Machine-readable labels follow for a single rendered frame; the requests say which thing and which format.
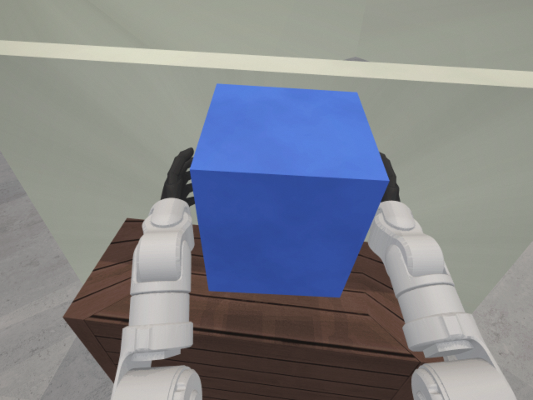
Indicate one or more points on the robot left hand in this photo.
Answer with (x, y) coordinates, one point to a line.
(177, 178)

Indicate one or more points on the left robot forearm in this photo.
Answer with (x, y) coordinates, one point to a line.
(159, 324)

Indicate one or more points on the right robot upper arm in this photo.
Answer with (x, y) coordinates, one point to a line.
(465, 379)

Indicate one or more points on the pedestal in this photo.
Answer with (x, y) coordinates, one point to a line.
(254, 346)

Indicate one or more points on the left robot upper arm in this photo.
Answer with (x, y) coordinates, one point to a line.
(159, 383)

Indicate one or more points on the right robot forearm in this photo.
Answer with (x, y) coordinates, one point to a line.
(435, 320)

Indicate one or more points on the carton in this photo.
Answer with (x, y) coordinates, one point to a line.
(286, 183)

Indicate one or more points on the robot right hand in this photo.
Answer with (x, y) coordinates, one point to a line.
(392, 190)

